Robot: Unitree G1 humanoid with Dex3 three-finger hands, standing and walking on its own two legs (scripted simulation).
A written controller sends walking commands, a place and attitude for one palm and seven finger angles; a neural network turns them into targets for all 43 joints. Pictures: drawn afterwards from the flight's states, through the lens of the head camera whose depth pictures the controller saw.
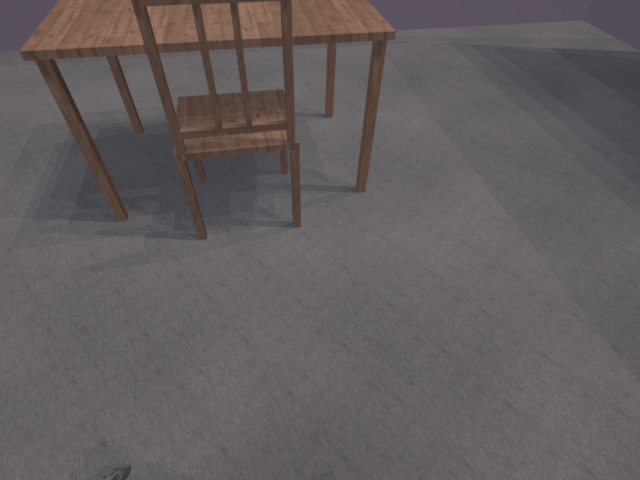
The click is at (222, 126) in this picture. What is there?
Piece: chair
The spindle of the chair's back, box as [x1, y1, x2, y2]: [192, 4, 221, 128]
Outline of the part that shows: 192,4 216,128 221,128 221,121 199,4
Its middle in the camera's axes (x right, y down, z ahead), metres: -0.35 -0.51 +1.18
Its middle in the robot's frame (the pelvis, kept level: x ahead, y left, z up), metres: +1.21 +0.40 -0.05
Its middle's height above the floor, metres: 0.71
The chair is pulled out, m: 0.00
